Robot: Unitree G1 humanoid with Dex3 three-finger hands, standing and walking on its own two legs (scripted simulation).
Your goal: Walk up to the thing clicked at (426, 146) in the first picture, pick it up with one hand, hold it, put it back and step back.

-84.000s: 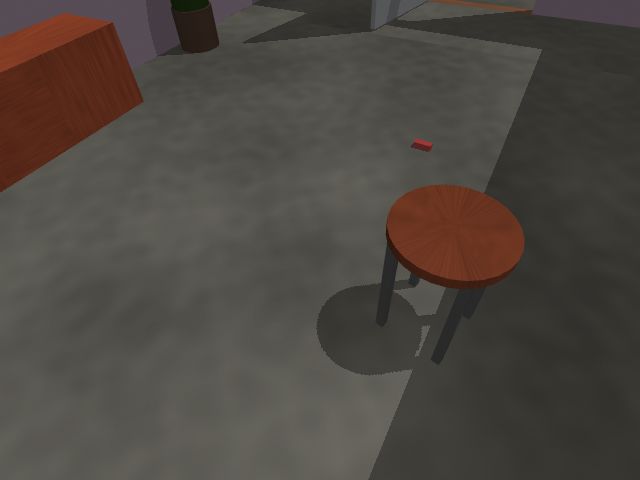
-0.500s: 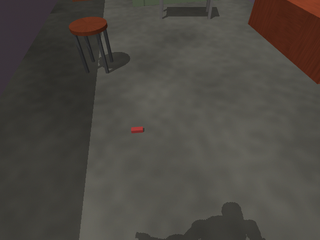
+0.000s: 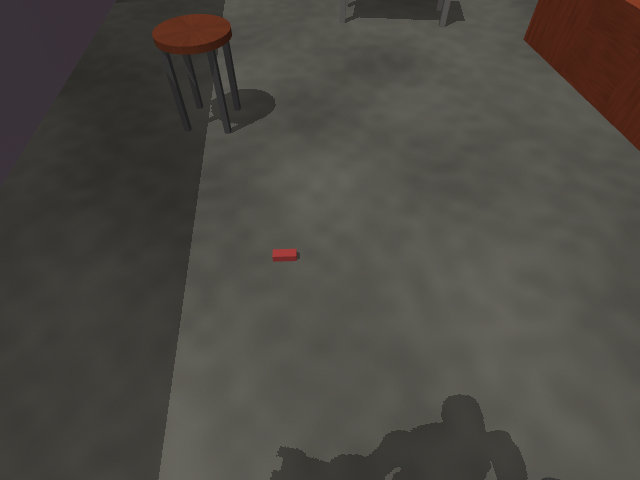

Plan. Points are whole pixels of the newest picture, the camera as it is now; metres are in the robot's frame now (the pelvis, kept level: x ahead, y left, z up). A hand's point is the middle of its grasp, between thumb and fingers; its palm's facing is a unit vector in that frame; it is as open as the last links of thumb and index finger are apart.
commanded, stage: step back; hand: left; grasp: from above
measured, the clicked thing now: (284, 255) +1.01 +0.20 -0.75
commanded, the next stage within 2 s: stand in 0.12 s
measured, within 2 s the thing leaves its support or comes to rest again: neither
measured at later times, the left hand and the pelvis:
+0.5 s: hand out of the picture +0.07 +0.25 -0.14, palm faces -0.04 -0.94 -0.34, open 7.4 cm; pelvis +0.00 +0.00 +0.02, yaw +0 degrees
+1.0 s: hand out of the picture +0.08 +0.25 -0.14, palm faces -0.05 -0.94 -0.34, open 7.4 cm; pelvis +0.00 +0.00 +0.02, yaw -1 degrees
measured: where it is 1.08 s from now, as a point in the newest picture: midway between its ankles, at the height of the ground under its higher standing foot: outside the picture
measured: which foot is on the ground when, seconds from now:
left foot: down 0.00-1.00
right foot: down 0.00-1.00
